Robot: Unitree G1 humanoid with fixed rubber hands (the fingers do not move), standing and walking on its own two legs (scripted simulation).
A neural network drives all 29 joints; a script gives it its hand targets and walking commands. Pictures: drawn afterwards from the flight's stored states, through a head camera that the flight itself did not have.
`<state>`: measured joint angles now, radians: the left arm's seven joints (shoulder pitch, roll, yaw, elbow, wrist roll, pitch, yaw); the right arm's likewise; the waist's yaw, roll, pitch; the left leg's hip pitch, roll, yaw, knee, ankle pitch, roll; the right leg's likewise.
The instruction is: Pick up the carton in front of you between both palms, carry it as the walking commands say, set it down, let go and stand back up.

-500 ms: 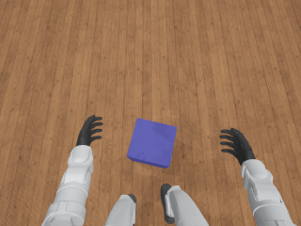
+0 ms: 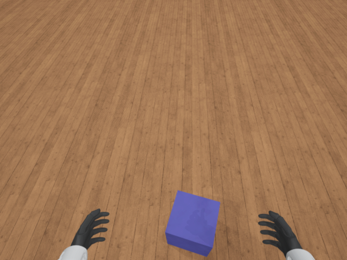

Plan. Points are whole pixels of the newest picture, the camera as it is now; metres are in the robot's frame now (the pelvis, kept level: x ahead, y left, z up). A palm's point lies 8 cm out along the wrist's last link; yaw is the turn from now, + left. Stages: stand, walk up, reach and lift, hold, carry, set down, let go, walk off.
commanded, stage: let go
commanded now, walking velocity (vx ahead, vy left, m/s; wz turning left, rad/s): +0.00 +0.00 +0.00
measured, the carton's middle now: (192, 224) +0.36 -0.05 -0.65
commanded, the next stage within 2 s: stand in 0.34 s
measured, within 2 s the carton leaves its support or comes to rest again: neither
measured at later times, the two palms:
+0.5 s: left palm out of the picture +0.13 +0.25 -0.08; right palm (314, 256) +0.15 -0.29 -0.08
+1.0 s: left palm out of the picture +0.12 +0.26 -0.08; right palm (323, 259) +0.14 -0.31 -0.10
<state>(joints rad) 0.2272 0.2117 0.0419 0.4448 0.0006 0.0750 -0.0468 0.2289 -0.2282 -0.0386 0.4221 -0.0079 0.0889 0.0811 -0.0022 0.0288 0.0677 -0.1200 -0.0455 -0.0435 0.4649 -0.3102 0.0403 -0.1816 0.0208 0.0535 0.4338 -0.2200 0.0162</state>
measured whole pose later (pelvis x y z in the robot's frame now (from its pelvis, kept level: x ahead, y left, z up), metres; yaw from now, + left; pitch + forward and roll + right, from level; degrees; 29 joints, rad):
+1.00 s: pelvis +0.01 -0.03 +0.00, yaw +2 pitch -1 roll +0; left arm 0.17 0.32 0.03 0.83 0.03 0.00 0.02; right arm 0.18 -0.36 -0.02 0.80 -0.03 -0.01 -0.03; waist 0.00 0.03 0.00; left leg -0.11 -0.02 -0.07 0.45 -0.31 0.00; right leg -0.18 0.03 0.01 0.46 -0.25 -0.02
